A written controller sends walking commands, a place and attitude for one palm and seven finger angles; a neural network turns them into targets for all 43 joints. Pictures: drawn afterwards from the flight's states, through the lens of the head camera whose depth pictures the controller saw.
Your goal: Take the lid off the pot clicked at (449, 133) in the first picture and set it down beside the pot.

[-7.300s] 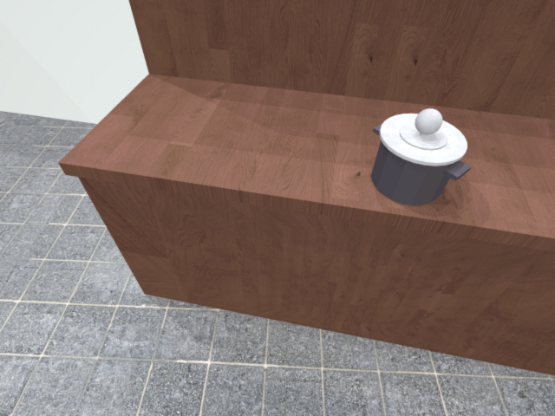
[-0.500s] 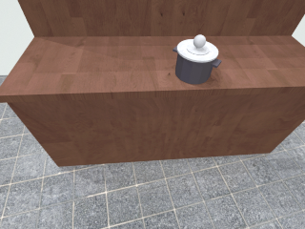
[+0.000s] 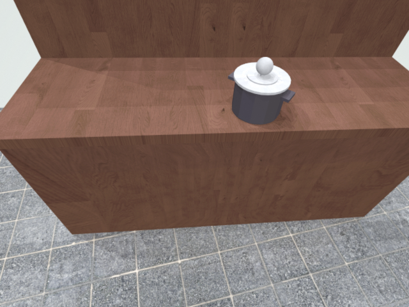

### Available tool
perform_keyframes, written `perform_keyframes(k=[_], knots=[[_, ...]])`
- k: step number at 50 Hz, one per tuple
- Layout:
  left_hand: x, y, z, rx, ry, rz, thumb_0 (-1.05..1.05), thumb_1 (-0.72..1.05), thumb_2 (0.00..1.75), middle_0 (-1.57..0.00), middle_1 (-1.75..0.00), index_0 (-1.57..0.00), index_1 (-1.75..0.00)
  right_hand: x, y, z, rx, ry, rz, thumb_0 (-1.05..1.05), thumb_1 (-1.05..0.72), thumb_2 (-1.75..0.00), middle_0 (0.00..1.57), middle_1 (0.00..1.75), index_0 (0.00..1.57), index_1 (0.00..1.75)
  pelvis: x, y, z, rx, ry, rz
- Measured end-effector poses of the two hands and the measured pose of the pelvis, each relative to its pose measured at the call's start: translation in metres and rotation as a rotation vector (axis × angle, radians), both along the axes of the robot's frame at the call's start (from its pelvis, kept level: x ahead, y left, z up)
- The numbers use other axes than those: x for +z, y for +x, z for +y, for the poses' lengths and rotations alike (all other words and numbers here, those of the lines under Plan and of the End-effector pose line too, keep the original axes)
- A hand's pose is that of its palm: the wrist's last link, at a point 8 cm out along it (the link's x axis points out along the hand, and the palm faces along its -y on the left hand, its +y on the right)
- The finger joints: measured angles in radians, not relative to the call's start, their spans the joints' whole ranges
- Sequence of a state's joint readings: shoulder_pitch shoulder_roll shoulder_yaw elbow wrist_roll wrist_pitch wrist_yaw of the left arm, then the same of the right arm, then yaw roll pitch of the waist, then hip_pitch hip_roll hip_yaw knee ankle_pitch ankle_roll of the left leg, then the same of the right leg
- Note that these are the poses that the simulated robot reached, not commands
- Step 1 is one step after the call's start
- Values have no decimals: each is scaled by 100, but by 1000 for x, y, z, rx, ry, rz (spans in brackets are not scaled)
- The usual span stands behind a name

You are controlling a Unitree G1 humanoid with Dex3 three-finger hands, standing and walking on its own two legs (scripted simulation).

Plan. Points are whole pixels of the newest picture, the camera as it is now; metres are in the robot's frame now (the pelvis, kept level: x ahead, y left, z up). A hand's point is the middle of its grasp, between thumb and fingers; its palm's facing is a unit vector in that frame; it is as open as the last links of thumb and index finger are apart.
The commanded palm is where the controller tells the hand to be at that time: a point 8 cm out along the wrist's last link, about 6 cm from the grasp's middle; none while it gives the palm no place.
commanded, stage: shuffle to correct the standing spot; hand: left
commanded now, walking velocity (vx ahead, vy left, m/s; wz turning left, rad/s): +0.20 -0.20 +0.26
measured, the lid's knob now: (264, 66) +0.75 -0.14 +0.11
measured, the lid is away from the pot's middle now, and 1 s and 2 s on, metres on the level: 0.00 0.00 0.00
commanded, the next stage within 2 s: come to a stop and stand still in 1.32 s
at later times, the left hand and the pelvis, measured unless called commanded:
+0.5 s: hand out of the picture +0.06 +0.07 -0.19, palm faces +0.13 -0.98 -0.13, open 7.4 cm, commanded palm none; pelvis +0.13 -0.09 -0.01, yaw +4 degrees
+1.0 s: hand (236, 274) +0.24 -0.07 -0.17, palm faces +0.18 -0.96 -0.19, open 7.4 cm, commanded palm none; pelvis +0.25 -0.25 +0.00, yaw +7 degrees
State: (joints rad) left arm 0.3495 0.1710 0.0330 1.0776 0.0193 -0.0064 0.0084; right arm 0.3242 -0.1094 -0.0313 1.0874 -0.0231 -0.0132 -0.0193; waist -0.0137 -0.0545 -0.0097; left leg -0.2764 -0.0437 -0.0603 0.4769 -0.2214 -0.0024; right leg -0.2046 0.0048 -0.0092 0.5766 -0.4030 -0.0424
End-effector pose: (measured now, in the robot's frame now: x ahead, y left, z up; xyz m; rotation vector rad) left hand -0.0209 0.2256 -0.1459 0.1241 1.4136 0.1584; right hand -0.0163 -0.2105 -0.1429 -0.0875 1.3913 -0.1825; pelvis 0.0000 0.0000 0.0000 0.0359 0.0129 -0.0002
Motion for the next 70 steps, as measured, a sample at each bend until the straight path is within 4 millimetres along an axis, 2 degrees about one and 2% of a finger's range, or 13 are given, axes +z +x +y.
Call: perform_keyframes(k=[5, 8, 11, 16, 21, 25, 31, 37, 41, 46, 57, 61, 70], knots=[[6, 19, -15, 40, 39, -36, 0, 91, 90, -20, -30, -20, -30, -6, 13, -26, 20, 13, 35, 0, -91, -90, 20, 30, 20, 30, -3, 19, -25, 44, -7, 13], [9, 21, -28, 101, 61, -56, 0, 91, 90, -20, -30, -20, -30, -3, 36, -43, 67, 5, 64, 1, -91, -90, 20, 30, 20, 30, -1, 35, -38, 73, 1, 12], [11, 14, -47, 132, 54, -12, 0, 91, 90, -20, -30, -20, -30, -2, 75, -60, 101, -10, 29, 1, -91, -90, 20, 30, 20, 30, 1, 51, -46, 83, 10, 5], [10, 2, -85, 158, -1, 119, 0, 91, 90, -20, -30, -20, -30, -1, 163, -72, 145, -24, -105, 1, -91, -90, 20, 30, 20, 30, -2, 79, -57, 87, 8, 0], [-6, 15, -107, 140, -71, 203, 0, 91, 90, -20, -30, -20, -30, 1, 233, -76, 138, -56, -280, 0, -91, -90, 20, 30, 20, 30, -15, 111, -67, 50, -28, -26], [-15, 71, -107, 114, -57, 113, 1, 91, 90, -20, -30, -20, -30, 11, 240, -92, 142, -68, -273, 0, -91, -90, 20, 30, 20, 30, -11, 128, -86, 65, -10, -55], [4, 172, -114, 153, -12, -163, 1, 91, 90, -20, -30, -20, -30, 15, 241, -134, 205, -73, -134, 0, -92, -90, 20, 30, 20, 30, 2, 153, -119, 114, -37, -37], [10, 229, -142, 81, 59, -200, 0, 92, 90, -20, -30, -20, -30, 0, 272, -197, 162, -55, -133, 1, -91, -90, 21, 30, 21, 30, -8, 188, -174, 113, -33, -13], [3, 245, -171, 84, 108, -179, 0, 91, 90, -20, -30, -20, -30, -19, 298, -244, 160, -76, -110, 1, -91, -90, 20, 30, 20, 30, -22, 210, -208, 119, -26, -7], [11, 244, -216, 126, 74, -120, 0, 91, 90, -20, -30, -20, -30, 3, 335, -274, 187, -97, -121, 1, -91, -90, 20, 30, 20, 30, -5, 235, -233, 118, -19, -6], [-20, 263, -292, 151, -73, -43, 1, 91, 90, -20, -30, -20, -30, 20, 413, -275, 209, -86, -255, 1, -91, -90, 20, 30, 20, 30, -8, 283, -273, 100, -71, -22], [-25, 287, -302, 112, -93, -40, 1, 91, 90, -20, -30, -20, -30, 20, 409, -281, 188, -85, -256, 0, -91, -90, 20, 30, 20, 30, -9, 291, -284, 94, -54, -39], [7, 354, -295, 87, 13, -140, 1, 92, 90, -20, -30, -20, -30, 33, 376, -351, 153, -138, -99, 0, -92, -90, 21, 30, 20, 30, 10, 309, -324, 98, -75, -11]])
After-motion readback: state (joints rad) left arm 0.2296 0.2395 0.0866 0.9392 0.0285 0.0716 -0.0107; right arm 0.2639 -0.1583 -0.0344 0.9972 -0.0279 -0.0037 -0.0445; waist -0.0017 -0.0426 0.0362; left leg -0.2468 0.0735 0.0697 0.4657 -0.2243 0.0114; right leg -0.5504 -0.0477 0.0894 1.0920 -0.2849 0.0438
